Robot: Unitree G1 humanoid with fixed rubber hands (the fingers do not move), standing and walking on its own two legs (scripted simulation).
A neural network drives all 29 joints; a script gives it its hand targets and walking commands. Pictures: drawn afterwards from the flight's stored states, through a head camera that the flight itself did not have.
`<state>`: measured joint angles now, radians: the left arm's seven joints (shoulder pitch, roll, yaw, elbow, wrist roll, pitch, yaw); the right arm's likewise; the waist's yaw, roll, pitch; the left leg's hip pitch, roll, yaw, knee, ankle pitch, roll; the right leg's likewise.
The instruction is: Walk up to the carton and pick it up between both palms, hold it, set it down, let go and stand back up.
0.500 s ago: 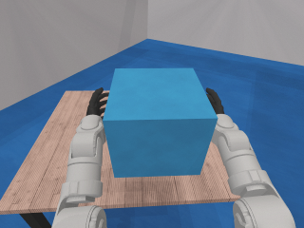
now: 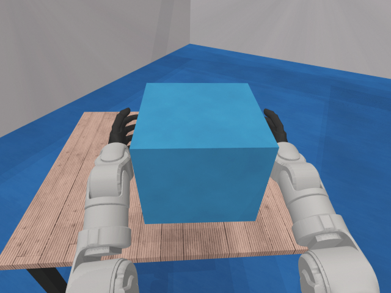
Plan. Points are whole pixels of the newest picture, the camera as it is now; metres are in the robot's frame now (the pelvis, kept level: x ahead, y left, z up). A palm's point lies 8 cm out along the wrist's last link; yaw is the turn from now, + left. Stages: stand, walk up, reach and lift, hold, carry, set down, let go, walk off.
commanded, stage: hold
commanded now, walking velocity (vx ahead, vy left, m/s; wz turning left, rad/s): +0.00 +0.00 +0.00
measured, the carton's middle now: (199, 149) +0.39 -0.01 +0.16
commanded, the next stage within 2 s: set down in 0.58 s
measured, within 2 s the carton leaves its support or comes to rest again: neither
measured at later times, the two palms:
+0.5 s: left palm (119, 146) +0.37 +0.15 +0.19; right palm (277, 148) +0.36 -0.17 +0.18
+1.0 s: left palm (121, 148) +0.40 +0.16 +0.16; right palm (268, 155) +0.38 -0.16 +0.15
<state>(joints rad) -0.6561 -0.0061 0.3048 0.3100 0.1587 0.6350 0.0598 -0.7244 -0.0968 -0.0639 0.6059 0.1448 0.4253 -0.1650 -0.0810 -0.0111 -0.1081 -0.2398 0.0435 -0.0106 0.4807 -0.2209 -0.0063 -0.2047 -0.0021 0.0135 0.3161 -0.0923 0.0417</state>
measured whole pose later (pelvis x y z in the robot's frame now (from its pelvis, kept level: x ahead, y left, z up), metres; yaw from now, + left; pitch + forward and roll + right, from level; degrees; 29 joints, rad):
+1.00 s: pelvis +0.01 +0.00 +0.00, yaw +0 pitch -2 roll -2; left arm -0.65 -0.02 0.36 0.33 0.26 0.42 -0.07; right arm -0.62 -0.03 -0.10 0.59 0.11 0.17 -0.19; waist -0.08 -0.06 0.00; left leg -0.18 0.04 -0.01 0.44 -0.22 -0.01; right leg -0.15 -0.01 0.01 0.29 -0.10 0.04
